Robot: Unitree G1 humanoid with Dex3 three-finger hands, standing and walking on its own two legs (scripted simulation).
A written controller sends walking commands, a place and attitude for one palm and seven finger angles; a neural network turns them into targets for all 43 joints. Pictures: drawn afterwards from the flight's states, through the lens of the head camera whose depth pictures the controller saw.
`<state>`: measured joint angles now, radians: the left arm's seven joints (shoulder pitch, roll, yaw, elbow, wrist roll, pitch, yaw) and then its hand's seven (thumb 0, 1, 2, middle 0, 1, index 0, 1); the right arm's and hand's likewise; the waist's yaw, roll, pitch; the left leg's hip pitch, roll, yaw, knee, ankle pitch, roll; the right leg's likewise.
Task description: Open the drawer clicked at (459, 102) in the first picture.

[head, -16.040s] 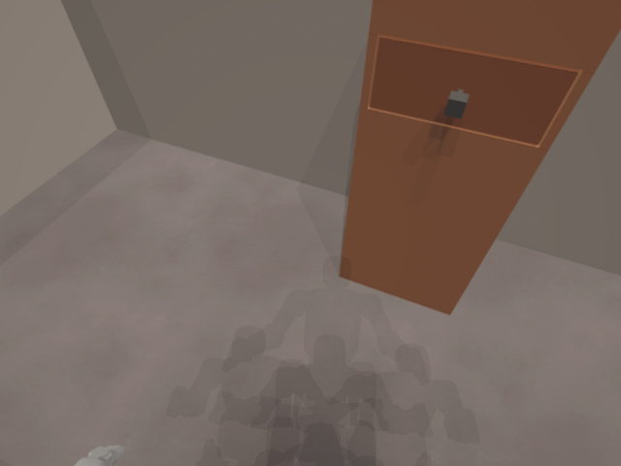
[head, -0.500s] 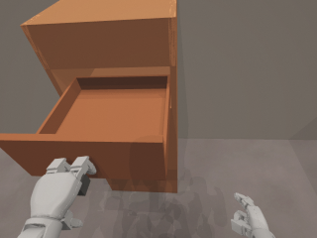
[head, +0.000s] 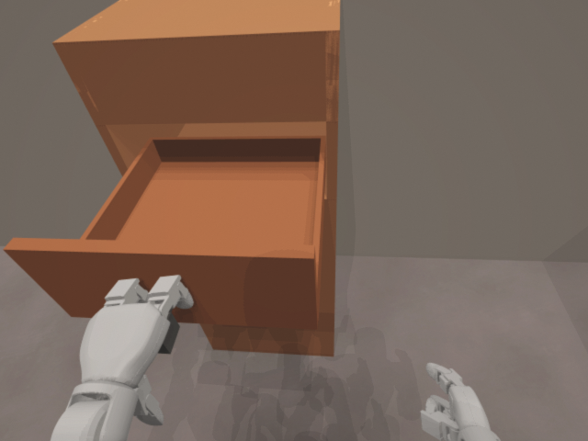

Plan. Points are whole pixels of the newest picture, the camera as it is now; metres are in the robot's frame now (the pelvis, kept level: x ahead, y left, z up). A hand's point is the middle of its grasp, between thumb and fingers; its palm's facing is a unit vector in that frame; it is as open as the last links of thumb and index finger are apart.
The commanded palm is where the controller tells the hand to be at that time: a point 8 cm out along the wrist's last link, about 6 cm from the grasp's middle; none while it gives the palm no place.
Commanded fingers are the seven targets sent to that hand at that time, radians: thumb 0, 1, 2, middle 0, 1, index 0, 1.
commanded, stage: lift the hand off the handle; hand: left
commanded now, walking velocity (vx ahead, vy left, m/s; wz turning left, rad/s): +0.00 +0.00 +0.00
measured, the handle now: (162, 318) +0.23 +0.21 +0.08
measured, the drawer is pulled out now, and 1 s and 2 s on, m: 0.29 0.29 0.29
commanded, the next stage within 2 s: draw the hand back to the body in 1.20 s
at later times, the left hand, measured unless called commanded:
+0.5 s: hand (126, 321) +0.20 +0.22 +0.14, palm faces +0.12 -0.13 -0.98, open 13.7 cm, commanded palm +0.16 +0.22 +0.21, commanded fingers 0.00 -0.50 0.30 -0.30 -1.20 -0.30 -1.20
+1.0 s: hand (106, 270) +0.21 +0.22 +0.21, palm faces +0.22 -0.09 -0.97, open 13.8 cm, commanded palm +0.17 +0.22 +0.28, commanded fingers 0.00 -0.50 0.30 -0.30 -1.20 -0.30 -1.20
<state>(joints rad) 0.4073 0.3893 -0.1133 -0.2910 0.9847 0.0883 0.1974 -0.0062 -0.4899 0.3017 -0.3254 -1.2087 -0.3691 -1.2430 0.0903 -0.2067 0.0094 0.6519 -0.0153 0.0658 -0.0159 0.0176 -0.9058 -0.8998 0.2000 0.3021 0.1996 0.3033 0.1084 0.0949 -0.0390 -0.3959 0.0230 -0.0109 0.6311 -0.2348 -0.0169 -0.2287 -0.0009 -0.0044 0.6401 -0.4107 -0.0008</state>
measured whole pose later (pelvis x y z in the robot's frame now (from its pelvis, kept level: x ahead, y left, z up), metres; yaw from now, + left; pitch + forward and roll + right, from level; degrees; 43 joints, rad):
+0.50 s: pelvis +0.00 +0.00 +0.01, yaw +0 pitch -4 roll +0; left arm 0.39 0.48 -0.04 -0.49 0.87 0.14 0.03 -0.01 -0.49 0.30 -0.32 -1.21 -0.35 -1.21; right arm 0.05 -0.25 0.03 0.64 0.01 0.06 -0.03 0.02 -0.91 -0.90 0.20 0.30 0.20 0.30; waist 0.12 0.12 -0.01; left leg -0.26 0.02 -0.01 0.50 -0.18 -0.02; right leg -0.09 0.00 -0.01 0.50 -0.35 0.00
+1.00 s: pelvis +0.00 +0.00 +0.01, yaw +1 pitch -4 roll +0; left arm 0.23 0.58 0.03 -0.60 0.77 0.24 -0.11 -0.01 -0.49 0.30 -0.32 -1.21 -0.32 -1.20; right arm 0.01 -0.25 0.06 0.64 0.04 0.07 0.00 0.02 -0.91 -0.90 0.20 0.30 0.20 0.30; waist 0.12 0.14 -0.01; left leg -0.23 0.01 -0.01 0.45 -0.15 -0.02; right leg -0.06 -0.01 -0.01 0.47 -0.33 0.00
